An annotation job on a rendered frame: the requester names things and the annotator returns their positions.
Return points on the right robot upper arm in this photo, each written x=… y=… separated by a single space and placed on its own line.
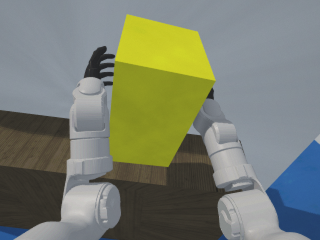
x=249 y=215

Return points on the robot left forearm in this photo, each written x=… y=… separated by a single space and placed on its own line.
x=89 y=132

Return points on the right robot hand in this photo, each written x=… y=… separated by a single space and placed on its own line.
x=211 y=94

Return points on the robot right forearm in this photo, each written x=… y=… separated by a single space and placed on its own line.
x=231 y=169

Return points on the pedestal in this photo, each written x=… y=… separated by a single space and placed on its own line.
x=178 y=202

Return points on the carton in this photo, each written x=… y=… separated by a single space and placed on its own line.
x=161 y=79

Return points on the left robot upper arm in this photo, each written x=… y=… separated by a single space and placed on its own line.
x=88 y=211

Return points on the left robot hand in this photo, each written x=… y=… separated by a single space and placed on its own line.
x=95 y=66

